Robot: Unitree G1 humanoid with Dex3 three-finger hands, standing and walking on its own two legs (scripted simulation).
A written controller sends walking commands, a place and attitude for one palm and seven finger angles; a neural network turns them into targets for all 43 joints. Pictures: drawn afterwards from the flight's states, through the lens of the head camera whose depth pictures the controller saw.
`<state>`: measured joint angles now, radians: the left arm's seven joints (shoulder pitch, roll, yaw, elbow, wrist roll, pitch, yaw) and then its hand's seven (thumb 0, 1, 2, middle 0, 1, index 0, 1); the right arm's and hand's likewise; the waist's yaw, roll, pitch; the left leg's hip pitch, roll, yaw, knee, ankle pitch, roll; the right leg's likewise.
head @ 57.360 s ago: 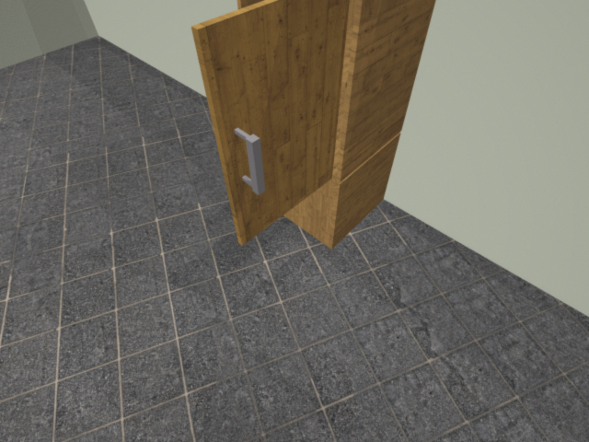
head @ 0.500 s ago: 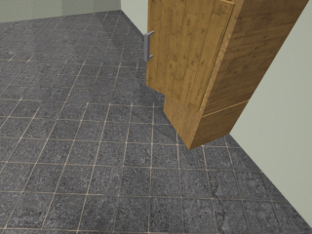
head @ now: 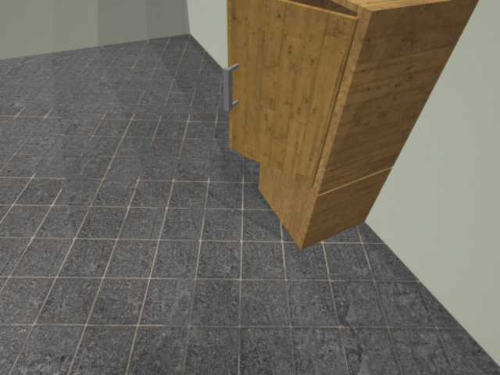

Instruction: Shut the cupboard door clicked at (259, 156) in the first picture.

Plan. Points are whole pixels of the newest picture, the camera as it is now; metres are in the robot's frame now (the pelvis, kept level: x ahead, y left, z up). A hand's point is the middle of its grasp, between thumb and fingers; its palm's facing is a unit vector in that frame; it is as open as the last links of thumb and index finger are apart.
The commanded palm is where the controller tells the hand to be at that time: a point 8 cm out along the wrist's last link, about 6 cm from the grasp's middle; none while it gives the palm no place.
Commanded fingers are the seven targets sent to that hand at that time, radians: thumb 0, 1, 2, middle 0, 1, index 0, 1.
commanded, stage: look to check the result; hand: left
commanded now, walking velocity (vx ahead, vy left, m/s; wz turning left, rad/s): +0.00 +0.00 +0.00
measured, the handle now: (231, 87) +1.00 +0.12 -0.05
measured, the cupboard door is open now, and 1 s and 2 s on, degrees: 28 28 28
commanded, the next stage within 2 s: walk to a spot facing it in 0.56 s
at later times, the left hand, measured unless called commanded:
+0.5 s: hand out of the picture +0.08 +0.21 -0.16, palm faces -0.02 -0.95 -0.30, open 7.4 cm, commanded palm none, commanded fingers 0.00 0.90 0.90 -0.20 -0.30 -0.20 -0.30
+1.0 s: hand out of the picture +0.05 +0.19 -0.19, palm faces +0.15 -0.96 -0.24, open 7.4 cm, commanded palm none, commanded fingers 0.00 0.90 0.90 -0.20 -0.30 -0.20 -0.30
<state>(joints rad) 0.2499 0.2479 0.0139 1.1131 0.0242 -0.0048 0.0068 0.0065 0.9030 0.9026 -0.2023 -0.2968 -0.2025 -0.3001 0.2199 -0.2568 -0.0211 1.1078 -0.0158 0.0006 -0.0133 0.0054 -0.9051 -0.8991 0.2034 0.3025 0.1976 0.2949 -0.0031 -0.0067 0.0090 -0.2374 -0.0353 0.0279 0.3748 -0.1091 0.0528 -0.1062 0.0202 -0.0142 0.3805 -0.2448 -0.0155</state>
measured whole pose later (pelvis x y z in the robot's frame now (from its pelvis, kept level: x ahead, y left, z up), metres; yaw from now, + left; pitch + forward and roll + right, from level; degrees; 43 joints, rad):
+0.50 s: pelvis +0.03 -0.02 +0.00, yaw +0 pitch -1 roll +0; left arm 0.18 0.28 0.01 1.13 0.01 -0.01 0.01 0.01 0.90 0.90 -0.20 -0.30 -0.20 -0.30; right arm 0.14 -0.28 0.00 1.13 -0.01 0.00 -0.01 0.01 -0.90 -0.90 0.20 0.30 0.20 0.29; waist 0.00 0.00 0.04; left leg -0.18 -0.02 0.03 0.35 -0.14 0.03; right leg -0.03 0.03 -0.01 0.31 -0.25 -0.03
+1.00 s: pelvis +0.04 -0.02 -0.01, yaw +8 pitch -3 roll +0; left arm 0.23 0.22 0.05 1.04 0.03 0.02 0.03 0.01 0.90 0.90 -0.20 -0.30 -0.20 -0.30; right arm 0.22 -0.20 -0.04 1.06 -0.01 0.07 0.00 0.01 -0.91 -0.90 0.20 0.30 0.20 0.29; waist -0.01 -0.02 0.10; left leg -0.38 0.01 0.03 0.87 -0.47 -0.02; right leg -0.05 0.00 -0.14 0.51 -0.41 -0.04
